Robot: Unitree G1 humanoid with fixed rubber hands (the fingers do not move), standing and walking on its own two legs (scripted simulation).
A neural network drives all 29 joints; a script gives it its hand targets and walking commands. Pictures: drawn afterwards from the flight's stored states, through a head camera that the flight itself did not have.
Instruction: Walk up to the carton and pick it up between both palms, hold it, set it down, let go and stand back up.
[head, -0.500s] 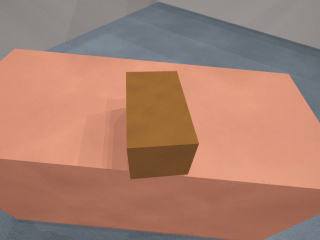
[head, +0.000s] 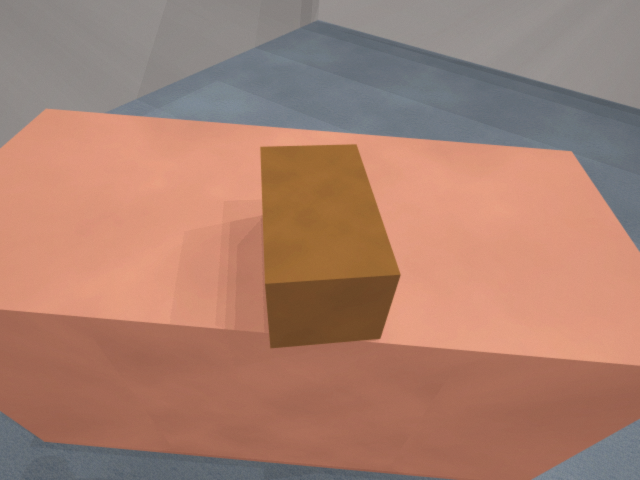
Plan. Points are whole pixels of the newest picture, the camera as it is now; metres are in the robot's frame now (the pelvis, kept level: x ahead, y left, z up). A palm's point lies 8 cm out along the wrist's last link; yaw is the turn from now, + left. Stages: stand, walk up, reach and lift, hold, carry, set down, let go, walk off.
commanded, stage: stand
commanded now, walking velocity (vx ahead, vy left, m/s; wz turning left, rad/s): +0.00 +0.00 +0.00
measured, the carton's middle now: (317, 237) +0.50 +0.00 +0.02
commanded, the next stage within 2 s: none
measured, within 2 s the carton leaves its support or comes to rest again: neither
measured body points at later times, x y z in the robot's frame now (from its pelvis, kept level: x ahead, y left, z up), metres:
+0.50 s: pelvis -0.01 +0.00 +0.00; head -0.02 +0.01 +0.45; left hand +0.03 +0.27 -0.15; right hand +0.03 -0.25 -0.14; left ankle +0.04 +0.14 -0.74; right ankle +0.00 -0.10 -0.74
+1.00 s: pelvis -0.01 +0.00 +0.00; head -0.01 +0.01 +0.45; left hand +0.04 +0.27 -0.15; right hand +0.04 -0.25 -0.14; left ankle +0.04 +0.14 -0.74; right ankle +0.00 -0.10 -0.74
